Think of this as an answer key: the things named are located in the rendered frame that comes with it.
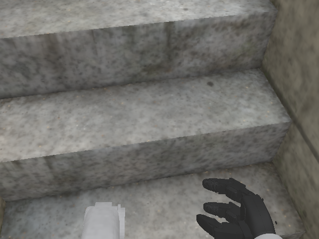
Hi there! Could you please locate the robot left thigh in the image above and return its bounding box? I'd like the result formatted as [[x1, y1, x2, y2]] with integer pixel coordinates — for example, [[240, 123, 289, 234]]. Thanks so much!
[[81, 202, 126, 239]]

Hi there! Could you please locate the robot right hand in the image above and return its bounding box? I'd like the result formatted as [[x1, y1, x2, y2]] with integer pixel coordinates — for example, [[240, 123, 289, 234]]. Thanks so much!
[[196, 177, 277, 239]]

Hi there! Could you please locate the robot left shin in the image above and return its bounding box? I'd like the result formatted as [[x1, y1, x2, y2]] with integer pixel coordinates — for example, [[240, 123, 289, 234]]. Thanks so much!
[[83, 206, 95, 226]]

